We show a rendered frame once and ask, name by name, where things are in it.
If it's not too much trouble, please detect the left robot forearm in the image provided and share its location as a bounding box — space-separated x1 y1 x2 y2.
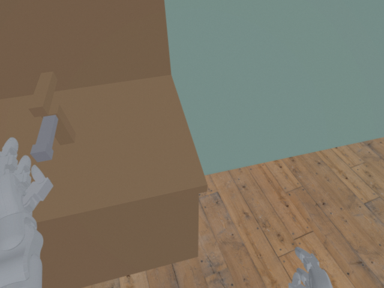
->
0 212 43 288

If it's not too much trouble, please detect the tap lever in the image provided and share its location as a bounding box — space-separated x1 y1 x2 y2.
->
30 115 58 162

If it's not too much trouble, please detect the robot right hand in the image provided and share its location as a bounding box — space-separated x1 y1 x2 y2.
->
289 247 333 288

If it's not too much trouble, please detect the robot left hand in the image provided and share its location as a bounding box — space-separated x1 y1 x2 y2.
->
0 137 53 219

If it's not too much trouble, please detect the counter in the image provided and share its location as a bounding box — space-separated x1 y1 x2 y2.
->
0 0 208 288

